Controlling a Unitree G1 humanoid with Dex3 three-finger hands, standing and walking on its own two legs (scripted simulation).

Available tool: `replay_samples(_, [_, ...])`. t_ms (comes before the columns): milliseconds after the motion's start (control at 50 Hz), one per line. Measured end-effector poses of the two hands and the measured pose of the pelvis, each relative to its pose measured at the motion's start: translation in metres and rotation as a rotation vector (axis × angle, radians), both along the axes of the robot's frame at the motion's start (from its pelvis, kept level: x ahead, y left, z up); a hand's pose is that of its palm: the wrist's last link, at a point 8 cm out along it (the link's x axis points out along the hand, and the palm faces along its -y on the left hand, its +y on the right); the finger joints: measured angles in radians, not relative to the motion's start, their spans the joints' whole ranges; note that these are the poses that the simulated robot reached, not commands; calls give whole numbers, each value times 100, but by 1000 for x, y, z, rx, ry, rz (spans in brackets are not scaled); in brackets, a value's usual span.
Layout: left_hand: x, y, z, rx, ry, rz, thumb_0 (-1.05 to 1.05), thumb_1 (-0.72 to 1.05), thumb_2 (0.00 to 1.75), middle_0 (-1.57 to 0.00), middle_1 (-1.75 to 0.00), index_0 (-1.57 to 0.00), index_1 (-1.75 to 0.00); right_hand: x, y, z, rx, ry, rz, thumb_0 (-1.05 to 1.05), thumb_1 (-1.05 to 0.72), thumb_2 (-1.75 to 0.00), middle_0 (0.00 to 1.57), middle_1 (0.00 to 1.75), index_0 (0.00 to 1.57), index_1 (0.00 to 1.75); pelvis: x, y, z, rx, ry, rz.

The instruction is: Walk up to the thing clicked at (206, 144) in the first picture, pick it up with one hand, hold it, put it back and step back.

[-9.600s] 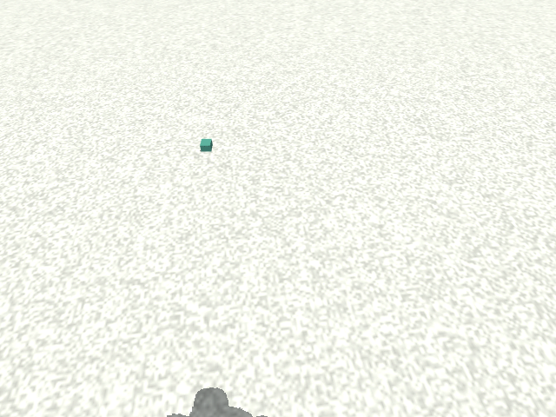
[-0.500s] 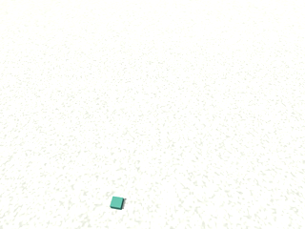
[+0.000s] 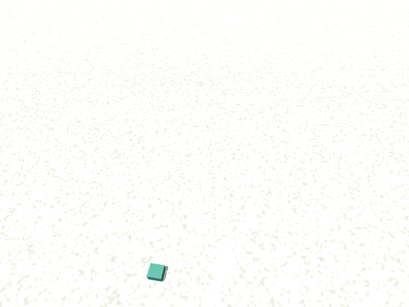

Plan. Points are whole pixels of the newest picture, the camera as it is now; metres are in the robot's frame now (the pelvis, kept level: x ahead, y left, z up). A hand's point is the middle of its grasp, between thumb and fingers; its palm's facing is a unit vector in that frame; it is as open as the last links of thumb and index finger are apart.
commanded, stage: stand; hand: left
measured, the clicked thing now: (156, 272) +0.42 +0.27 -0.76
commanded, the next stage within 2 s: walk up in 0.04 s
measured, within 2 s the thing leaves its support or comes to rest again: neither
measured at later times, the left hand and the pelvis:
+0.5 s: hand out of the picture +0.05 +0.37 -0.18, palm faces +0.01 -0.92 -0.40, open 7.3 cm; pelvis -0.03 +0.09 -0.02, yaw +1 degrees
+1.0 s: hand out of the picture +0.08 +0.32 -0.16, palm faces -0.06 -0.95 -0.31, open 7.3 cm; pelvis -0.03 +0.07 -0.01, yaw -3 degrees
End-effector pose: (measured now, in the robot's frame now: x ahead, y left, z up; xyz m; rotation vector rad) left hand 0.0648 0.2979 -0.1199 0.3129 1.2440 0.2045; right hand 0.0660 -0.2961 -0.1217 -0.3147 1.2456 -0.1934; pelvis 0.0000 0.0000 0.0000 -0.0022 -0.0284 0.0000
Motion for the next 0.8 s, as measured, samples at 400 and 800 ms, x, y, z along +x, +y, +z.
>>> replay_samples(400, [-14,111,-14,98,-45,28,1,91,90,-21,-30,-21,-30,-17,56,-3,-59,15,23,1,-91,-90,20,30,20,30,-28,76,-23,-1,-10,37])
replay_samples(800, [-21,81,-10,9,-13,-51,1,91,90,-21,-30,-21,-30,-28,68,-6,-35,-91,-35,1,-90,-90,20,30,20,30,-33,79,-17,-2,-23,-31])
